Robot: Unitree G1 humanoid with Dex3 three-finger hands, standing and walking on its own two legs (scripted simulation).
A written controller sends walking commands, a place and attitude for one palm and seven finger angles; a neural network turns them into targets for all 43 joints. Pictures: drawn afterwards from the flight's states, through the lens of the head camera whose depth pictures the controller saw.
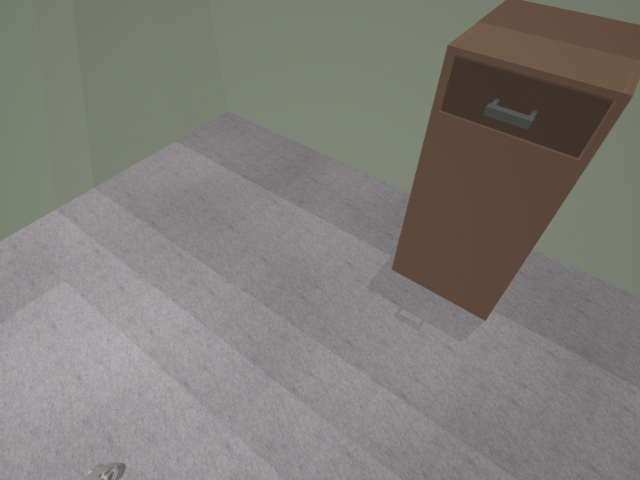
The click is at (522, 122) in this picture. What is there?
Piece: drawer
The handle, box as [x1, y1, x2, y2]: [483, 98, 537, 129]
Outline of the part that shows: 486,106 483,114 527,129 530,126 537,111 533,110 529,116 498,106 497,104 499,99 496,98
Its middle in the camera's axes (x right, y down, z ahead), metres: +0.44 -0.29 +0.89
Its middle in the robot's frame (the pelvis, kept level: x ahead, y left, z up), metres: +0.89 -0.39 +0.02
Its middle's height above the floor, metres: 0.79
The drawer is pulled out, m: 0.00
